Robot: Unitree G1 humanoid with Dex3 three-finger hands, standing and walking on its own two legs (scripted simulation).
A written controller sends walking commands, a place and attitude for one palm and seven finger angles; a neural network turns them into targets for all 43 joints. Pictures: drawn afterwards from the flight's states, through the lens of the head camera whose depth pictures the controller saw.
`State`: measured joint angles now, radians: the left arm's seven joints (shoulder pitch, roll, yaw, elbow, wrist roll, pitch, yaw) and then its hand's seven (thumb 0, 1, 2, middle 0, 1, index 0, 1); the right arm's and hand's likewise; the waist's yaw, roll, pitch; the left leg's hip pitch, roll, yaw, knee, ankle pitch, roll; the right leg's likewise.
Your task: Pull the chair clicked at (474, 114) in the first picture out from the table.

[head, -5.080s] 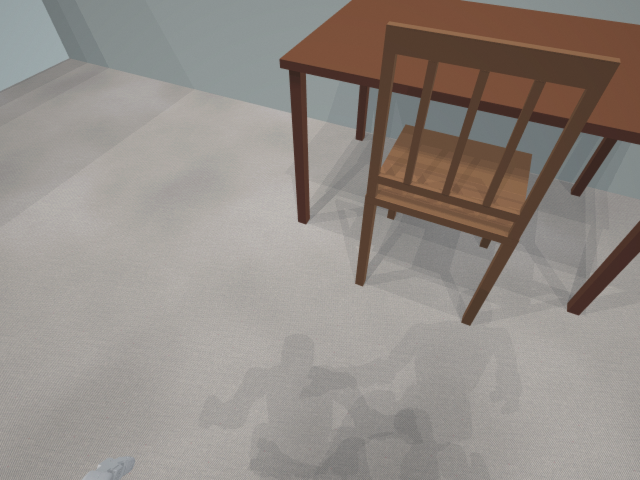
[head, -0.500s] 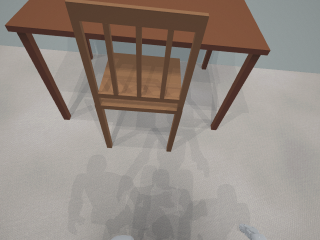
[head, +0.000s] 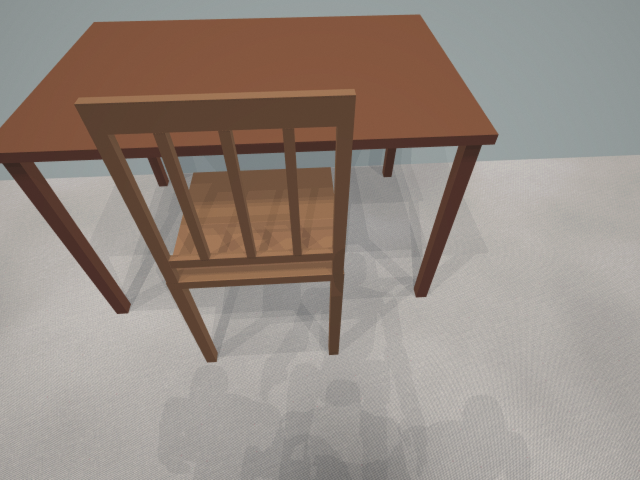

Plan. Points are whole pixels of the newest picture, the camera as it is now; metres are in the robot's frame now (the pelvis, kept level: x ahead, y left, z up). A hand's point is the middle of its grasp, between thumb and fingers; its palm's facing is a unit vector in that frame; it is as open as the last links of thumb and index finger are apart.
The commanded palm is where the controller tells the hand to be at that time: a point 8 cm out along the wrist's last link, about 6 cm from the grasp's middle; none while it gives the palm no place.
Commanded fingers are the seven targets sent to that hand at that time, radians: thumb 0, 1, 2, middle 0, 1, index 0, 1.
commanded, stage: take the last steps up to it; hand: left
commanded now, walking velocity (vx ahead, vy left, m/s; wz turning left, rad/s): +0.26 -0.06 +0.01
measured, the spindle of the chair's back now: (240, 201) +0.63 +0.17 -0.06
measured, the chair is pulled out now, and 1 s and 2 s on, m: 0.00 0.00 0.00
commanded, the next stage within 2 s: come to a stop and stand still in 0.34 s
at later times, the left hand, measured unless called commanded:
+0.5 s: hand out of the picture +0.08 +0.11 -0.18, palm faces +0.14 -0.99 -0.10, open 7.3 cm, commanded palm none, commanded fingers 0.00 0.90 0.90 -0.20 -0.30 -0.20 -0.30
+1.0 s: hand (220, 462) +0.19 +0.15 -0.17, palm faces +0.03 -0.96 -0.27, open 7.4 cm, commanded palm none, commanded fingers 0.00 0.90 0.90 -0.20 -0.30 -0.20 -0.30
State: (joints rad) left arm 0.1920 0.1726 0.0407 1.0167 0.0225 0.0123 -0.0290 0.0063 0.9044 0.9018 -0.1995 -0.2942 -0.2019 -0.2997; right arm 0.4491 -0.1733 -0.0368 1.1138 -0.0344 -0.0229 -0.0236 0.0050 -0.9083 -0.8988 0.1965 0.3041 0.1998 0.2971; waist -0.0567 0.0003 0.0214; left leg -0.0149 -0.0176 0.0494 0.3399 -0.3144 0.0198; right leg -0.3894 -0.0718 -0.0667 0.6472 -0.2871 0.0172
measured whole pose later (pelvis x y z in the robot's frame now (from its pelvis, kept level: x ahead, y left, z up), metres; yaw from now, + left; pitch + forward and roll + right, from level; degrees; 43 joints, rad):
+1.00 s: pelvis +0.15 -0.06 -0.01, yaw -1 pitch -1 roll +1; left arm 0.23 0.23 0.05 1.01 0.02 0.03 0.03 0.00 0.91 0.90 -0.20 -0.29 -0.20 -0.30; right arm 0.18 -0.18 -0.06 1.03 -0.02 0.03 -0.02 0.00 -0.91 -0.90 0.20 0.30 0.20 0.30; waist 0.00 -0.01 0.03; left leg -0.33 0.06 0.13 0.49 -0.15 0.01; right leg -0.21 -0.06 -0.02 0.56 -0.37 0.02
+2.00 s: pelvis +0.15 +0.03 -0.01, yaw -2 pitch -1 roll +0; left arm 0.30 0.19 -0.01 1.03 0.01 0.02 0.03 0.00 0.90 0.90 -0.20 -0.29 -0.20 -0.30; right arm 0.26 -0.20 0.01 1.01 -0.02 -0.01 -0.02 0.00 -0.92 -0.90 0.20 0.30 0.20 0.30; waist 0.01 -0.01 0.04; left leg -0.17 -0.07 0.13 0.49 -0.32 0.10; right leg -0.18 -0.15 0.06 0.48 -0.29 0.03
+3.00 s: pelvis +0.14 -0.05 +0.00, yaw -1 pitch -1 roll +0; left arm 0.30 0.15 -0.02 1.08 0.01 -0.01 0.03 0.00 0.90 0.90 -0.20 -0.29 -0.20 -0.30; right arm 0.25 -0.17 0.01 1.11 0.00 -0.01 -0.02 0.01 -0.91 -0.90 0.19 0.30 0.20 0.30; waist 0.01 -0.01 0.04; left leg -0.14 0.04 0.07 0.43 -0.27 -0.02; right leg -0.15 -0.05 0.00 0.44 -0.27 0.04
